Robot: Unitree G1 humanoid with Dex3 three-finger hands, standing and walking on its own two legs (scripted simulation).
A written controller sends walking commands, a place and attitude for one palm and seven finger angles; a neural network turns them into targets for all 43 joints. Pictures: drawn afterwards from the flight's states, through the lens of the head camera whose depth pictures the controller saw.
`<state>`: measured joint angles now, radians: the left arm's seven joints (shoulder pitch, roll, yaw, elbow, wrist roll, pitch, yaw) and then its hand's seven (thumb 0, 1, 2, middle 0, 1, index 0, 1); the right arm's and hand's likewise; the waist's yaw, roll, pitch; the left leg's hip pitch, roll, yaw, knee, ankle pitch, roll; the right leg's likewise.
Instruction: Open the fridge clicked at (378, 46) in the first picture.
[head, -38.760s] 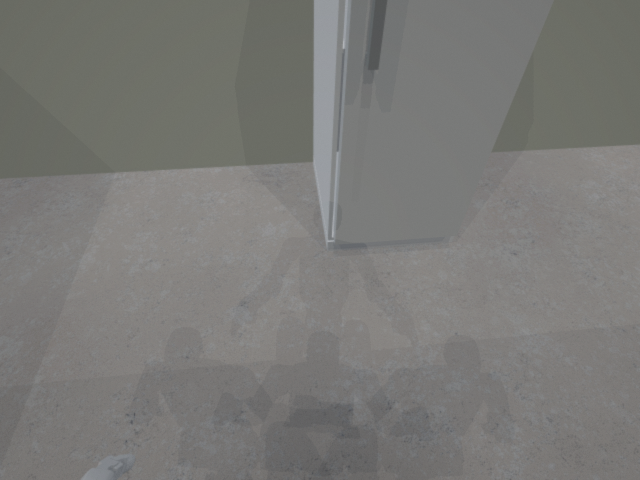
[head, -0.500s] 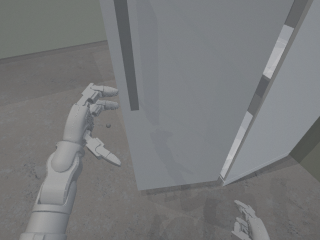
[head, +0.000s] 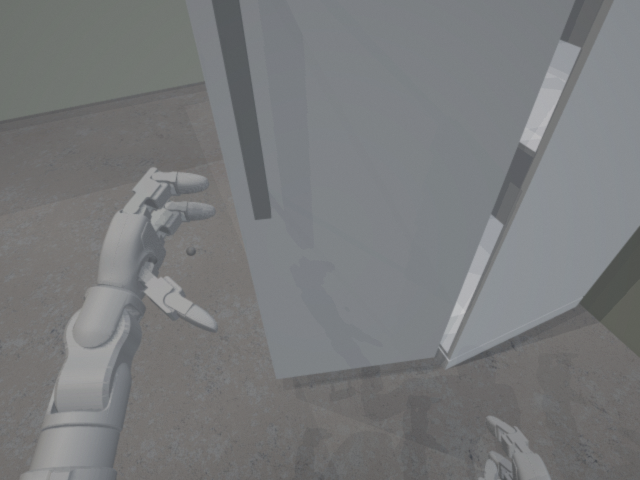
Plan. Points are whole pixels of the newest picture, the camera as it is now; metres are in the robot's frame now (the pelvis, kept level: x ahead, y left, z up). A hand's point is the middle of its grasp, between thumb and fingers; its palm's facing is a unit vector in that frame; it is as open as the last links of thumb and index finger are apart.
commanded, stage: draw the hand back to the body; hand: left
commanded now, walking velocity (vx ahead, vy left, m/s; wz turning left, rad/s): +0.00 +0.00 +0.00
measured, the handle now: (242, 84) +0.52 +0.15 +0.26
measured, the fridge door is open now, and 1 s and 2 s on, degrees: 74 74 74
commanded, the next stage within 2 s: step back with the hand held close in 1.54 s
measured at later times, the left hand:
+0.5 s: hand (125, 271) +0.27 +0.23 +0.18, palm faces +0.32 -0.95 -0.05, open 14.5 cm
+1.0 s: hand (69, 316) +0.22 +0.27 +0.16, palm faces +0.39 -0.85 -0.35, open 10.4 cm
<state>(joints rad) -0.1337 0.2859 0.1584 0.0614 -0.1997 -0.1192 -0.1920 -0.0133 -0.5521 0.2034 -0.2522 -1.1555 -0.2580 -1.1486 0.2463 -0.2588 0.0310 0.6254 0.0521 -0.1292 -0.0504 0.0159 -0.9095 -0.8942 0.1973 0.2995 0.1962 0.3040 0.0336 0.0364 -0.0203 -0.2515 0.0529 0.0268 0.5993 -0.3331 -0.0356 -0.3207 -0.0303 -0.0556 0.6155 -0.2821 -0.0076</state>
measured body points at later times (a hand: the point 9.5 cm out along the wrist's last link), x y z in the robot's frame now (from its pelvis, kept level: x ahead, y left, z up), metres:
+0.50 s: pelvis +0.01 +0.02 +0.01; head -0.04 +0.01 +0.46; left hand +0.25 +0.27 +0.18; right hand +0.23 -0.17 -0.05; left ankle -0.01 +0.14 -0.73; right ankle +0.03 -0.11 -0.73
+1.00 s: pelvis +0.01 +0.02 +0.01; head -0.01 +0.00 +0.46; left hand +0.20 +0.31 +0.18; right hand +0.18 -0.20 -0.07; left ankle -0.01 +0.14 -0.73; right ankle +0.03 -0.11 -0.73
